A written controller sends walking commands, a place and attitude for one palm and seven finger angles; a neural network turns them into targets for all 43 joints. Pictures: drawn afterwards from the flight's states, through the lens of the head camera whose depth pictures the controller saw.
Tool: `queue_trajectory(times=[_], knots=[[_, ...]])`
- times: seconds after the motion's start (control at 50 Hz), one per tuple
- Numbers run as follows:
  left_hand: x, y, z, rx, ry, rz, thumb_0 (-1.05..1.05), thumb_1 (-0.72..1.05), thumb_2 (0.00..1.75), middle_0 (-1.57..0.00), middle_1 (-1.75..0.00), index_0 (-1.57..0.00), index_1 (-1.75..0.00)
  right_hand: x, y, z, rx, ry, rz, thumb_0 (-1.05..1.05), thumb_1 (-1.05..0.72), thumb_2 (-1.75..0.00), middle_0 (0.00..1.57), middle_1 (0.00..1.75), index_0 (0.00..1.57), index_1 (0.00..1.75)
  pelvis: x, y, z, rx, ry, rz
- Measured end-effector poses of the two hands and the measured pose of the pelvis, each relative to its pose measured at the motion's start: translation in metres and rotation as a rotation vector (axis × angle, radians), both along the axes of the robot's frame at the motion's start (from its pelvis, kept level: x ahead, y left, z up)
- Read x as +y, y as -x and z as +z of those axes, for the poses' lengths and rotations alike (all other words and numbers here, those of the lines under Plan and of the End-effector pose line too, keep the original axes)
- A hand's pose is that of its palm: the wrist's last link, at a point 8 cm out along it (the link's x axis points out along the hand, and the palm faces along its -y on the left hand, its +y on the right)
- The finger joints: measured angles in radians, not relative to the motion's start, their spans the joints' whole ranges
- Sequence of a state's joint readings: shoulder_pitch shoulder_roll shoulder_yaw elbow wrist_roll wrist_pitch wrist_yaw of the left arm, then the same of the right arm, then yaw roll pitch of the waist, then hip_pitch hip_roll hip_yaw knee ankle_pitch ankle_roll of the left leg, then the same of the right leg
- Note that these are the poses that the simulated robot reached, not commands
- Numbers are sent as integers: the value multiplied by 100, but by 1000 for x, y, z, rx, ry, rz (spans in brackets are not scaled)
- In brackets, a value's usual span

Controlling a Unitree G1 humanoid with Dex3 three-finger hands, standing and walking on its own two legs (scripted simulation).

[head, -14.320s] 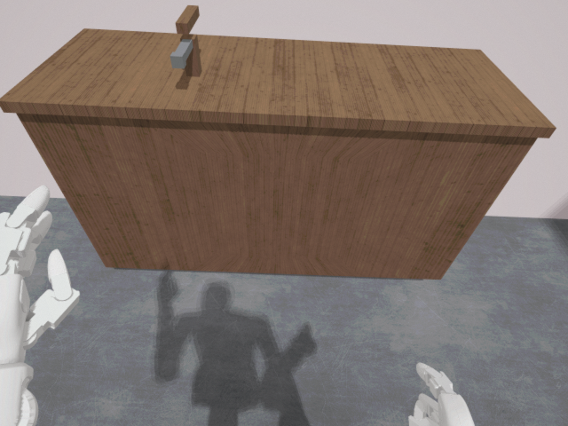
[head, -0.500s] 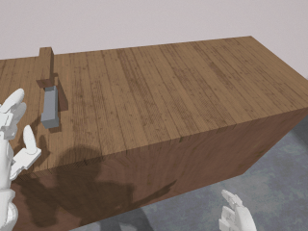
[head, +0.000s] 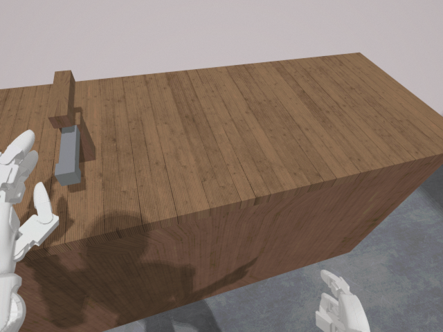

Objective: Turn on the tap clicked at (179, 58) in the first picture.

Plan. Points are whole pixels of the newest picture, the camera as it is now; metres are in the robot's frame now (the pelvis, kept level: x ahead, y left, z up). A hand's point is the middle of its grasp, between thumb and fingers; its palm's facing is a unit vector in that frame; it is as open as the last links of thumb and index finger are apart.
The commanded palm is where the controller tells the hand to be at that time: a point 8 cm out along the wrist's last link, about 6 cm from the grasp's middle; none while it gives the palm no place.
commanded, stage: shuffle to correct the standing spot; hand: left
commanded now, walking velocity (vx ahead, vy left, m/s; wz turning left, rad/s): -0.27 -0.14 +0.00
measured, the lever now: (68, 173) +0.31 +0.29 +0.13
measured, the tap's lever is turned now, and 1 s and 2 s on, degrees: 0 0 0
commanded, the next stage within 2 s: come to a stop and stand still in 0.14 s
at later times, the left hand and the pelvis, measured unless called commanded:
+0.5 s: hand (74, 245) +0.18 +0.21 +0.15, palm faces +0.38 -0.85 -0.36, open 7.5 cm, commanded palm +0.13 +0.25 +0.17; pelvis -0.03 -0.03 -0.01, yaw +0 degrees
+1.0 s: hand (35, 245) +0.18 +0.26 +0.15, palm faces +0.38 -0.85 -0.36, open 7.5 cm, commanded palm +0.13 +0.28 +0.17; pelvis -0.04 +0.01 +0.00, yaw -1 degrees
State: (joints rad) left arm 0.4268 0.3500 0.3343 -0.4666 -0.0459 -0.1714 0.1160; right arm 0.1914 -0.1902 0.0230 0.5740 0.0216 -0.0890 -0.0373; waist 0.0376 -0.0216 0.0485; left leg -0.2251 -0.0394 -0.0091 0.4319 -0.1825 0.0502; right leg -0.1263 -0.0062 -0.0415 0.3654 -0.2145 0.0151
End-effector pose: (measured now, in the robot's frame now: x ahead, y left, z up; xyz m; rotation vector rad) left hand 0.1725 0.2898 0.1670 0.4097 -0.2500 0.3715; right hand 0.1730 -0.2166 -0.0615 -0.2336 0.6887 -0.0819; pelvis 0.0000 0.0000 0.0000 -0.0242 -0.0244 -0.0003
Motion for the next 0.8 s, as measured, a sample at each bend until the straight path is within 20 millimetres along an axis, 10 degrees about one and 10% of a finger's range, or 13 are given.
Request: queue_trajectory(times=[0.4, 0.58, 0.72, 0.8], knots=[[-47, 29, 2, 36, -40, -50, 2, 89, 90, -21, -30, -21, -30, -41, 42, -19, 35, -15, -38, 1, -90, -90, 21, 30, 21, 30, -34, 33, -8, 34, 10, -21], [-25, 27, -7, 36, 3, 19, 2, 88, 90, -21, -30, -21, -30, -53, 64, -18, 95, 57, -96, 2, -91, -90, 20, 30, 20, 30, -24, 30, -6, 15, -9, 3], [16, 11, 31, -139, -158, 33, 2, 88, 90, -21, -30, -21, -30, -26, 58, -13, 50, 30, 29, 1, -91, -90, 20, 30, 20, 30, -17, 40, -5, 20, 0, -3], [3, 12, 21, -118, -78, -25, 2, 89, 90, -20, -30, -20, -30, -10, 54, -8, -25, -30, 21, 1, -90, -90, 20, 30, 21, 30, -4, 40, -4, 14, -7, -27]])
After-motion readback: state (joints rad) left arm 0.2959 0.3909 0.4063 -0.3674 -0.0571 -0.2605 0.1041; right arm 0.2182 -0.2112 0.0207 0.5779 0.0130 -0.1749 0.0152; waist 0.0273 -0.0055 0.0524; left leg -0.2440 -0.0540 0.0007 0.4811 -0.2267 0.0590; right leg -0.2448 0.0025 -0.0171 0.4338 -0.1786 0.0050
